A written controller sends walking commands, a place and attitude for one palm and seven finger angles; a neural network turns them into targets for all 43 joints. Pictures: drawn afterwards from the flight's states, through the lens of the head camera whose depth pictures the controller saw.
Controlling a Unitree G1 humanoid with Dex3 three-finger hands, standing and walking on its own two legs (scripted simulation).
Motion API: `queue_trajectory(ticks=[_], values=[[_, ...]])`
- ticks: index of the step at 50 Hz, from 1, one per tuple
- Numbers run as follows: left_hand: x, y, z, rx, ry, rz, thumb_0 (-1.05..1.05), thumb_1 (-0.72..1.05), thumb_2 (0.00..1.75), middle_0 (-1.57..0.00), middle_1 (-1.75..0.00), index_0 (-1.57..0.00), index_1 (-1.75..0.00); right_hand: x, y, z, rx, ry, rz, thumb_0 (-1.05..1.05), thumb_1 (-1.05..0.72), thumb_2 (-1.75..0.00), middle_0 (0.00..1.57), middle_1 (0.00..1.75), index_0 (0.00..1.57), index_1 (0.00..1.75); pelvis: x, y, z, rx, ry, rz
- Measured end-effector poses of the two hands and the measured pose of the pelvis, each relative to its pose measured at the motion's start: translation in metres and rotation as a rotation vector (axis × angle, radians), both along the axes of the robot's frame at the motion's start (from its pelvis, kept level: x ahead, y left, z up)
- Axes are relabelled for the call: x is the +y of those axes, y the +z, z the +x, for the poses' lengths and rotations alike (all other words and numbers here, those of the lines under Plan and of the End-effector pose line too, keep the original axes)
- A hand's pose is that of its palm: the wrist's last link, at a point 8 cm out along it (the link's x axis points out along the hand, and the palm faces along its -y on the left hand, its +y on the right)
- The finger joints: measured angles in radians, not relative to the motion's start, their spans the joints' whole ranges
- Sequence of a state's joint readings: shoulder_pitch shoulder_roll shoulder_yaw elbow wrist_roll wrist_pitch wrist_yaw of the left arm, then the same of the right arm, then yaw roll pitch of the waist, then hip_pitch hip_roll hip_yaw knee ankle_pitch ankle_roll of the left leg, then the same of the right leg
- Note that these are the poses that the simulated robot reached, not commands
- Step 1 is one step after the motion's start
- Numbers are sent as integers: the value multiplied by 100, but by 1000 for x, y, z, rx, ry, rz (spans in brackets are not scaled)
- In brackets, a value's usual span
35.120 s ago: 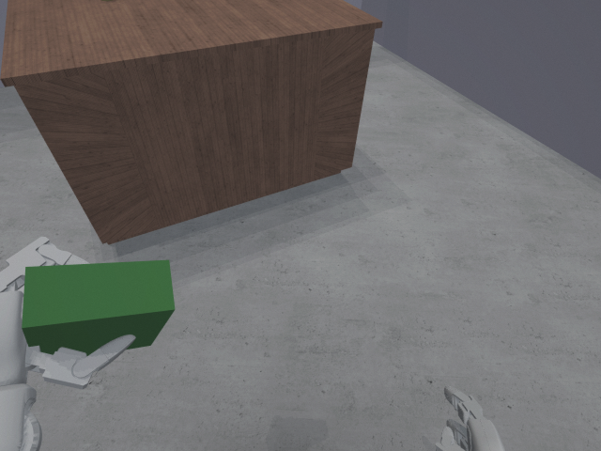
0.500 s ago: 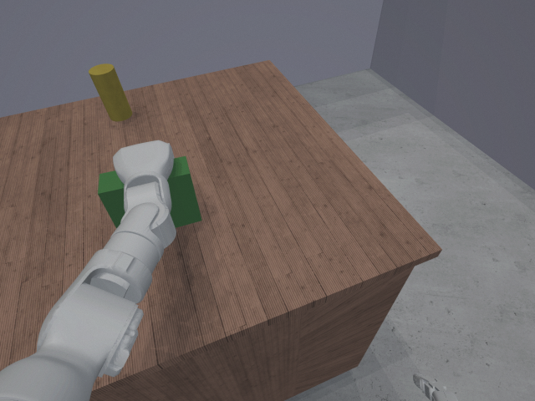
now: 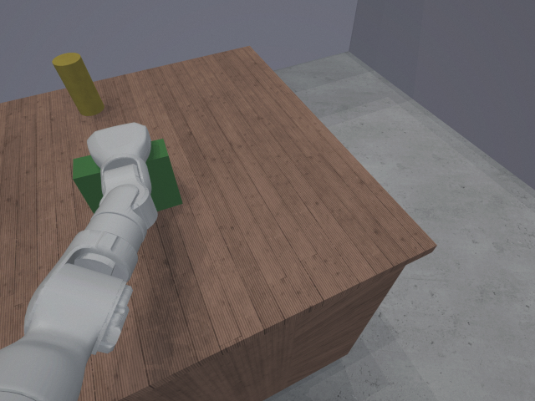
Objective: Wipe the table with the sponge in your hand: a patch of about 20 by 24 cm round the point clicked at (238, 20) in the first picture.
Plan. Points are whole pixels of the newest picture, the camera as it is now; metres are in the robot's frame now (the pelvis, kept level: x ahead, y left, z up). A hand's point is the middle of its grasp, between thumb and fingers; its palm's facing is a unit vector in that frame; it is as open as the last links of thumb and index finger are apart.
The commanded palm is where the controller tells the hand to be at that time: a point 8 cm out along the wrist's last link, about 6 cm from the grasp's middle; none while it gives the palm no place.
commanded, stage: wipe back along the third lane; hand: left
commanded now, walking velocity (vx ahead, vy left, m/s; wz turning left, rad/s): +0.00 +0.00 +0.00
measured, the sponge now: (135, 191) +0.44 +0.24 +0.06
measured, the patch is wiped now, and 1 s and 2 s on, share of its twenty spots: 1.00 1.00 1.00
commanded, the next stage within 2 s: slide back across to the middle lane in 1.52 s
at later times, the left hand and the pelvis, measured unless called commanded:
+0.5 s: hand (133, 196) +0.40 +0.22 +0.10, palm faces +0.02 -0.03 -1.00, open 9.6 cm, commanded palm +0.35 +0.19 +0.12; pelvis +0.01 +0.01 +0.00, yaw +1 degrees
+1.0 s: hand (147, 216) +0.36 +0.18 +0.10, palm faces +0.05 -0.04 -1.00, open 9.6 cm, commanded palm +0.31 +0.17 +0.12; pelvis +0.01 +0.00 +0.00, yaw +1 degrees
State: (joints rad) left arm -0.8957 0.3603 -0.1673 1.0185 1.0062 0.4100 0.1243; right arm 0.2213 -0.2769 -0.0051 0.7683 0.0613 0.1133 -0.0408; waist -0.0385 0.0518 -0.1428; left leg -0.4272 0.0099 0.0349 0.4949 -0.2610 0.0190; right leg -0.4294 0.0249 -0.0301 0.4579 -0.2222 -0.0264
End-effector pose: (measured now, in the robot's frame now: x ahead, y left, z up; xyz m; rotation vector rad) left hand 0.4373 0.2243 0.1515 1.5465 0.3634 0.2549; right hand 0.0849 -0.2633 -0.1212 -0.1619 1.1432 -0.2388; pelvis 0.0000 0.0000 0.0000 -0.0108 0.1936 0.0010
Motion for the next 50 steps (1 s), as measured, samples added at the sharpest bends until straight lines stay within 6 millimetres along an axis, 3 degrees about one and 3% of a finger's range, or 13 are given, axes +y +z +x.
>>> queue_trajectory(ticks=[4,8,24,41,50], values=[[0,-1,-8,-40,-17,-2,-1,-49,110,-78,-142,-79,-138,4,0,4,2,0,12,1,-91,-90,20,30,20,30,3,1,4,-10,-7,-2],[-1,-1,-18,-69,-14,0,-1,-48,110,-77,-142,-79,-138,12,2,20,-27,16,32,1,-91,-90,20,30,19,30,7,2,6,-28,-5,-2],[-14,0,-57,-85,-4,-17,0,-48,110,-76,-143,-78,-139,65,38,138,-288,199,104,1,-91,-90,20,30,20,30,14,2,11,-85,23,3],[-30,-1,-82,-100,-11,-17,0,-47,110,-76,-143,-78,-140,57,31,125,-256,208,141,1,-91,-90,20,30,19,30,4,2,8,-120,23,9],[-45,-1,-99,-115,-35,-21,1,-47,110,-76,-143,-77,-140,50,33,129,-287,217,164,1,-91,-90,20,30,19,30,-4,2,6,-138,20,13]])
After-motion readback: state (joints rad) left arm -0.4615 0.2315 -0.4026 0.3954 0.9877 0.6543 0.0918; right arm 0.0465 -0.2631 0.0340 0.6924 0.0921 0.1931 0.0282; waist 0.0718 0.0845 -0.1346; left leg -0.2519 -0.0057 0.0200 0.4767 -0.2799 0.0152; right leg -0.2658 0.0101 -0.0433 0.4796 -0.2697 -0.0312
